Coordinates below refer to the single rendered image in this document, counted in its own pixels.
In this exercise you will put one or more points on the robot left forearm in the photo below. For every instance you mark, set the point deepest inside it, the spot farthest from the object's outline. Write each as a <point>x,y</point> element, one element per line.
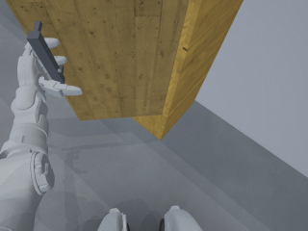
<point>30,125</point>

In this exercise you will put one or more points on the left robot hand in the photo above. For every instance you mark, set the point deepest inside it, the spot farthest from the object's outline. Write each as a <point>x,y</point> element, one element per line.
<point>30,70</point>

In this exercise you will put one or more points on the robot left upper arm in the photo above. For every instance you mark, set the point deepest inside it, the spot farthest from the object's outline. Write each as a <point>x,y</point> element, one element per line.
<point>24,179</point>

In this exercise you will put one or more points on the cupboard door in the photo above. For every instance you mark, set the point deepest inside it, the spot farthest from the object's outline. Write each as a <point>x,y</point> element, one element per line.
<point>120,53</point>

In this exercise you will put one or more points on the robot thigh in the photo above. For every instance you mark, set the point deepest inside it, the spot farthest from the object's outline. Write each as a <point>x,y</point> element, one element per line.
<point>180,220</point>
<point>115,221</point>

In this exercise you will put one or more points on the handle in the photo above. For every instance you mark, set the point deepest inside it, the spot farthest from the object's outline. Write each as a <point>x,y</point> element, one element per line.
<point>43,52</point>

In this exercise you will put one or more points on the robot left thigh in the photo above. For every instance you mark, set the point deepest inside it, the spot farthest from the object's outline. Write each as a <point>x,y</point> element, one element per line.
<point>115,221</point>

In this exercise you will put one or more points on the robot right thigh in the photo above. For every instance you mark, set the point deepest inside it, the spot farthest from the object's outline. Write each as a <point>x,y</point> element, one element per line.
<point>180,220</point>

